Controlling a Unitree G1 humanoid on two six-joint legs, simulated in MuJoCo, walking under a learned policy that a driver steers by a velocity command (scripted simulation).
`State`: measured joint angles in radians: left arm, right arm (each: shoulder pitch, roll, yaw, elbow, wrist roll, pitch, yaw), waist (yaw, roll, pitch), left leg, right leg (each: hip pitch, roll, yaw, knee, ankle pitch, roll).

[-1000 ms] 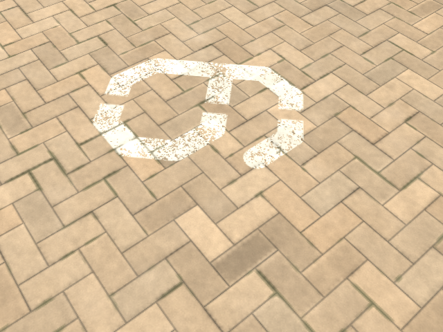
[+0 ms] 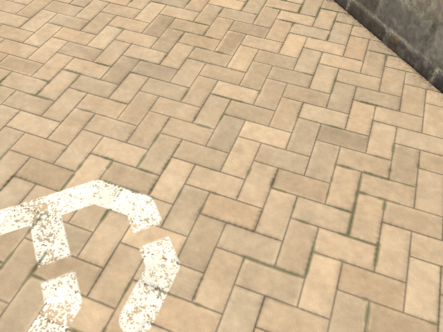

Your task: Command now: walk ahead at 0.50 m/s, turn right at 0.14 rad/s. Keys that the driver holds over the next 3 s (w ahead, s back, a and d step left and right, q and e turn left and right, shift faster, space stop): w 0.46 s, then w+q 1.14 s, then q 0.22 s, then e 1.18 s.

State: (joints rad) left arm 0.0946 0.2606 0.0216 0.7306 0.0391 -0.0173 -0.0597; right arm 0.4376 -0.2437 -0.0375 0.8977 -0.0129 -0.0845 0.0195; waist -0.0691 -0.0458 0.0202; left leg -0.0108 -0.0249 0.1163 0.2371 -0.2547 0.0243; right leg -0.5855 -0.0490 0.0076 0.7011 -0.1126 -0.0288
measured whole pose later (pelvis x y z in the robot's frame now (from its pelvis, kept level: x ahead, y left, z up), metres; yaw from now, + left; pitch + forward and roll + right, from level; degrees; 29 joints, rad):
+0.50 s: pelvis +0.26 -0.04 +0.00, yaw +0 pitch +1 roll -1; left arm 0.44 0.23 0.03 0.96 0.01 -0.08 -0.01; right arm 0.12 -0.25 -0.03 0.82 -0.03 -0.02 0.04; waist 0.05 0.05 0.02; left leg -0.63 0.10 0.04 0.73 -0.04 0.01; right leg 0.05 0.09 -0.07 0.17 -0.24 -0.08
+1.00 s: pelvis +0.52 +0.02 +0.00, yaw +14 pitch +1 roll +0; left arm 0.08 0.26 0.03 0.79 0.04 -0.03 -0.02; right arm 0.40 -0.25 -0.07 0.92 0.00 -0.05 0.01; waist -0.06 -0.03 0.04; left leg -0.08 -0.14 -0.09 0.28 -0.20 0.12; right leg -0.64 -0.11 0.05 0.79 -0.09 0.05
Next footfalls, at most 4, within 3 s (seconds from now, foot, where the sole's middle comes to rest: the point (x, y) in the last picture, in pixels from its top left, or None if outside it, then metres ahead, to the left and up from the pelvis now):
0.10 right None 0.20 -0.11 -0.78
0.64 left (191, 324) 0.51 0.07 -0.78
1.18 right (220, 227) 0.83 -0.04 -0.78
1.72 left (129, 203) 0.95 0.28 -0.78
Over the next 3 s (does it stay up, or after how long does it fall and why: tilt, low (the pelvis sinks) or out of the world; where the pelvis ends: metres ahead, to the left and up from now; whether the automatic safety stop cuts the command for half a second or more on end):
stays up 0.97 0.24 0.00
